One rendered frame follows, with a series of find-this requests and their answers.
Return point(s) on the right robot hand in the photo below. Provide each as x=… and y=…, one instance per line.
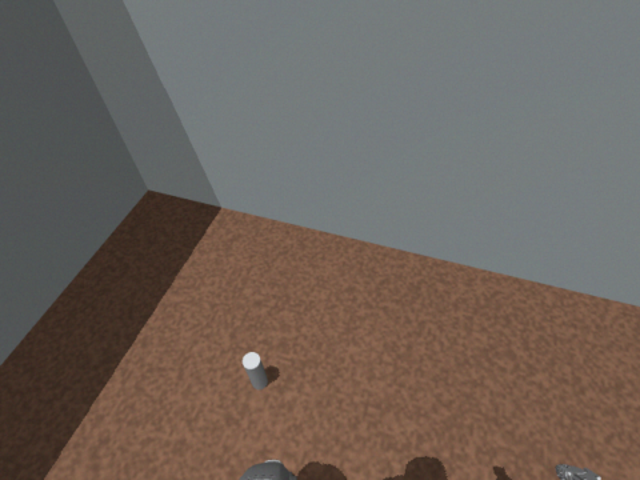
x=567, y=472

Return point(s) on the can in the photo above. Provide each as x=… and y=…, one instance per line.
x=255, y=370

